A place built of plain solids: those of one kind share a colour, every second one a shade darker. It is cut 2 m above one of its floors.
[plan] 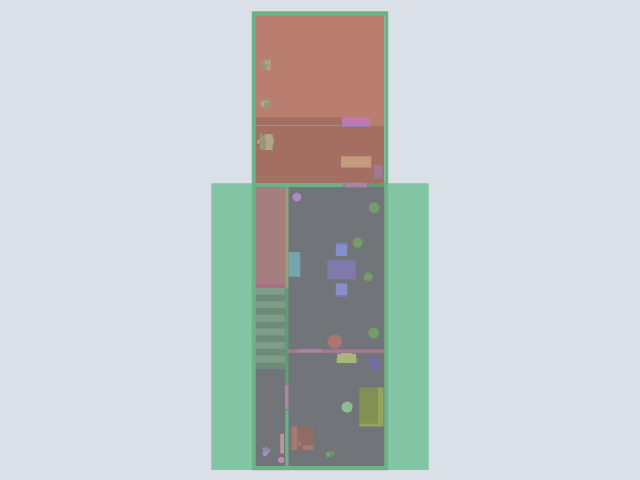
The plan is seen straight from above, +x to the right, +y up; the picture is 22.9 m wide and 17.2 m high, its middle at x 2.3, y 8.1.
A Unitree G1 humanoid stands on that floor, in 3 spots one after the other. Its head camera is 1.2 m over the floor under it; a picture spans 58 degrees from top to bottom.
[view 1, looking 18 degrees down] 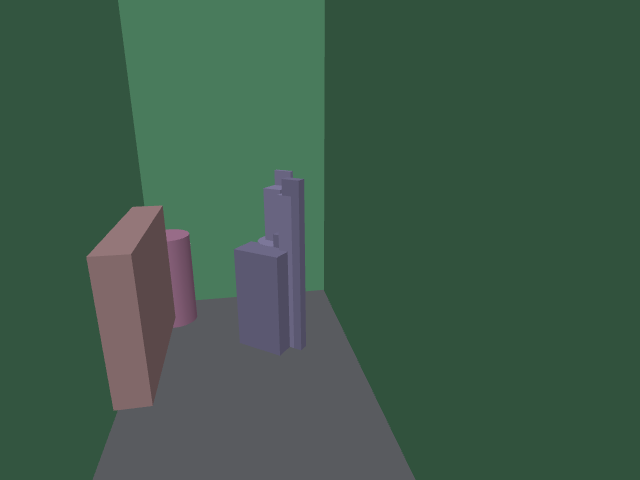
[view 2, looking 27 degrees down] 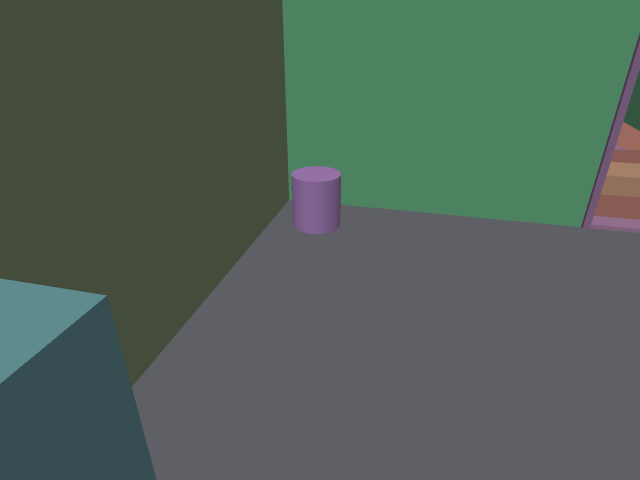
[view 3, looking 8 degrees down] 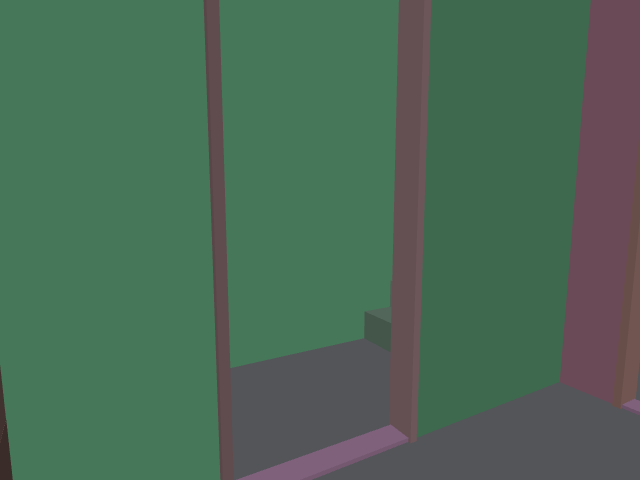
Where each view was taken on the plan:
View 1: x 0.53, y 2.57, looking -101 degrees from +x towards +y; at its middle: wall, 2.76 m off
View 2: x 2.12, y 7.13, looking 104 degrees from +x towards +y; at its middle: ground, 2.64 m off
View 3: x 2.57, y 1.60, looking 150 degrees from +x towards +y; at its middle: wall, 3.00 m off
